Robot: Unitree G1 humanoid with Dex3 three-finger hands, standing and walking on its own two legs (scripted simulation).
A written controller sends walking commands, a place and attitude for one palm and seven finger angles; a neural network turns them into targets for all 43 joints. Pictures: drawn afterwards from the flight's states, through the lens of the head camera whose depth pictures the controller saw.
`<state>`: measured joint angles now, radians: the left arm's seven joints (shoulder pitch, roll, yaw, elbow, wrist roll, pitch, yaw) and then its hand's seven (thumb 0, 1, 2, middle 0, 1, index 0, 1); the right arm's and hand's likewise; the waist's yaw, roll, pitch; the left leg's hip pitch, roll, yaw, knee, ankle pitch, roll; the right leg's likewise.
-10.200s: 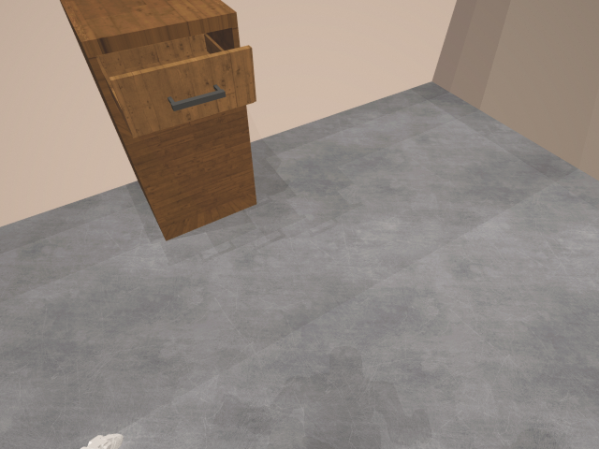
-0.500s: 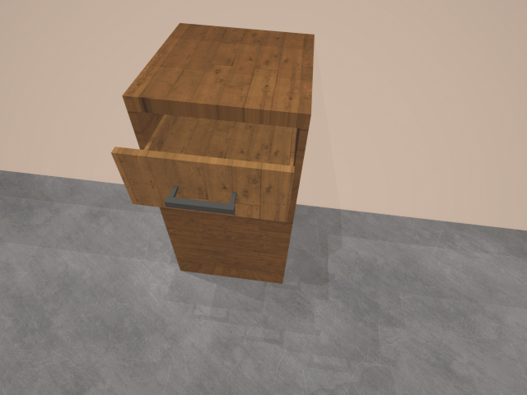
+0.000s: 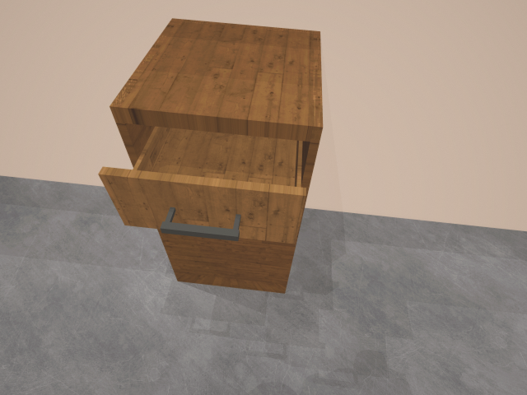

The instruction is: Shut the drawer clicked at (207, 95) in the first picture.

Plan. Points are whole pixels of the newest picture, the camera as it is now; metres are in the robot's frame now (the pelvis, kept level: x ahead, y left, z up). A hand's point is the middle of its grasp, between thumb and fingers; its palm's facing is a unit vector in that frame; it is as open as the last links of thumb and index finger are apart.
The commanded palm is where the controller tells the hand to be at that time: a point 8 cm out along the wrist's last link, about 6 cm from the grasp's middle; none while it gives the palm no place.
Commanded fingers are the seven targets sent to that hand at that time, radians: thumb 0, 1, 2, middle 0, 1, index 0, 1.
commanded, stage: come to a stop and stand still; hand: left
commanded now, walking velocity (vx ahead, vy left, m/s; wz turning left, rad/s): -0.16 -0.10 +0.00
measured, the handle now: (202, 223) +0.42 +0.15 -0.06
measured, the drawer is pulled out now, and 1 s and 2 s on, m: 0.15 0.15 0.15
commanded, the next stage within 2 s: look again from close up in 0.78 s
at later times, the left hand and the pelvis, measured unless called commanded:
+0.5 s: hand out of the picture -0.02 +0.14 -0.16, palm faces +0.07 -0.98 -0.21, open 7.3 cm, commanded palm none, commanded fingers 0.00 0.90 0.90 -0.20 -0.30 -0.20 -0.30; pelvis -0.04 -0.04 +0.01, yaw +1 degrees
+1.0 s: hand out of the picture -0.09 +0.13 -0.16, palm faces +0.04 -0.98 -0.17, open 7.4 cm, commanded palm none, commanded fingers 0.00 0.90 0.90 -0.20 -0.30 -0.20 -0.30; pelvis -0.06 -0.02 +0.01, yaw +1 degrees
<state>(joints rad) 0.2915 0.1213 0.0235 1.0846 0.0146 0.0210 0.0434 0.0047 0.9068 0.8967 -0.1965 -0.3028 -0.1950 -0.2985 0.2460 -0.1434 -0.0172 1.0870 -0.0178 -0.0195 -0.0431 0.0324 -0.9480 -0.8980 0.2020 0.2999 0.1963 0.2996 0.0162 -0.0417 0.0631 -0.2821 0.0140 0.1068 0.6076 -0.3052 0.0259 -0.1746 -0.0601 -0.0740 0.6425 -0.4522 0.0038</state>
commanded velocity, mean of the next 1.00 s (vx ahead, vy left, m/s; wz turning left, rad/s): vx -0.01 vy -0.01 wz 0.00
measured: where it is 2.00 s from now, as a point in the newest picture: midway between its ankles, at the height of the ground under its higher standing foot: outside the picture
